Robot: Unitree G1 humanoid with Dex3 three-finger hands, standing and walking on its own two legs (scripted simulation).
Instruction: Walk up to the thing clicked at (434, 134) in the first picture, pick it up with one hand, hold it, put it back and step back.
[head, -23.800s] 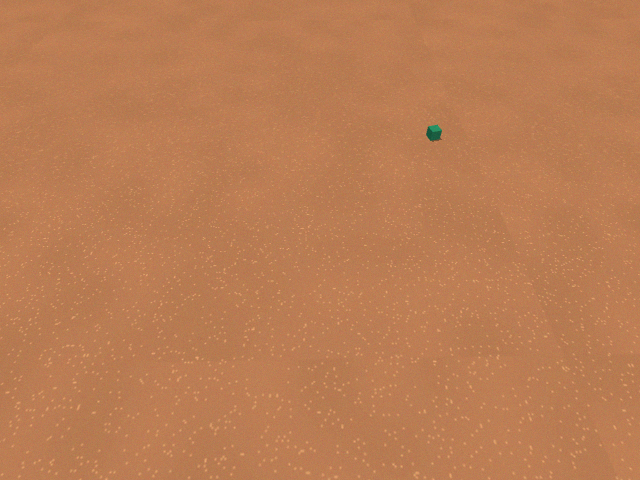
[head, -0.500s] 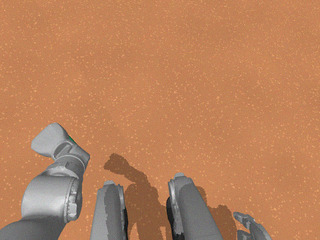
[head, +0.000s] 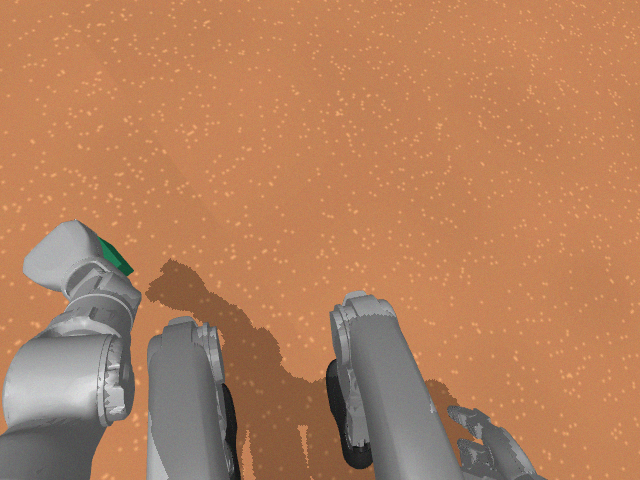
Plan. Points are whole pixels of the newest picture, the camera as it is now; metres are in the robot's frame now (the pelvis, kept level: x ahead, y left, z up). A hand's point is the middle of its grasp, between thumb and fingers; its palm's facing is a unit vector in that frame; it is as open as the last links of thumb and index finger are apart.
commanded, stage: crouch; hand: left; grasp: from above
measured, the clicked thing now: (101, 266) +0.42 +0.27 -0.21
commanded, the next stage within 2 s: lower in 0.56 s
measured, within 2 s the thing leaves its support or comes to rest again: rests again in 1.60 s
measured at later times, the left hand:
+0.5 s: hand (108, 275) +0.41 +0.27 -0.24, palm faces -0.31 -0.32 -0.90, open 8.0 cm
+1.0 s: hand (121, 275) +0.42 +0.27 -0.30, palm faces -0.31 -0.34 -0.89, open 8.0 cm
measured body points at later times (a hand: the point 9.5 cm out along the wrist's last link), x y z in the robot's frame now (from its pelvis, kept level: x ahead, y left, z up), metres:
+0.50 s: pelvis -0.01 +0.00 -0.07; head +0.21 +0.02 +0.32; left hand +0.42 +0.28 -0.19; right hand +0.03 -0.26 -0.21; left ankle +0.08 +0.13 -0.40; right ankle +0.09 -0.12 -0.40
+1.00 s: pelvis +0.00 +0.00 -0.11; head +0.25 +0.03 +0.26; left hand +0.43 +0.28 -0.25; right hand +0.01 -0.26 -0.23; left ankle +0.08 +0.13 -0.40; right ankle +0.09 -0.12 -0.40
